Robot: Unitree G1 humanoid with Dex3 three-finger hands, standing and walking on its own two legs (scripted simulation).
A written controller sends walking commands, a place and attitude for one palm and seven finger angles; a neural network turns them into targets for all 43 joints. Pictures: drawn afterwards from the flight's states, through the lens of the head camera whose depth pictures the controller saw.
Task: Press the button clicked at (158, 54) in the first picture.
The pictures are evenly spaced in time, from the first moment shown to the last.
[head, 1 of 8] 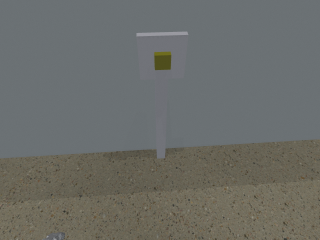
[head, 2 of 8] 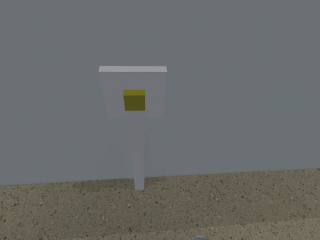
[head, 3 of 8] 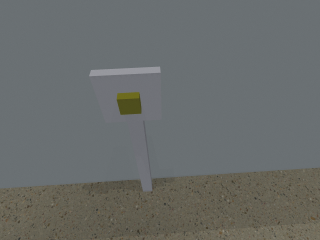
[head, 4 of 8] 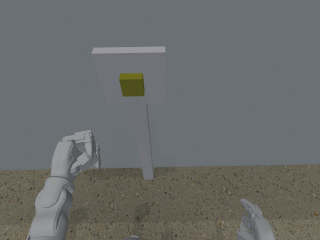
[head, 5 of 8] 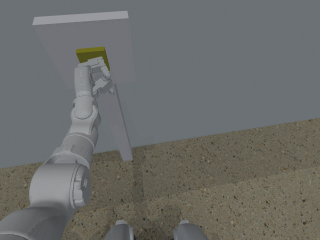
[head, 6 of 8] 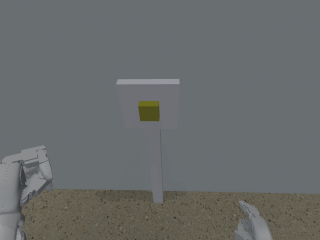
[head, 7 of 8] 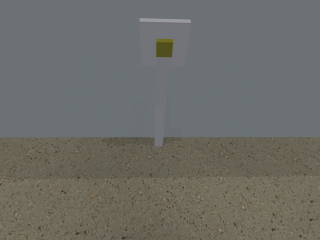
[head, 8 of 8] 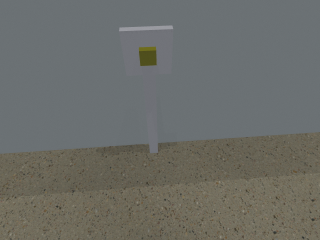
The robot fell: no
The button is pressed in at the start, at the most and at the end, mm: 0 13 0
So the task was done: yes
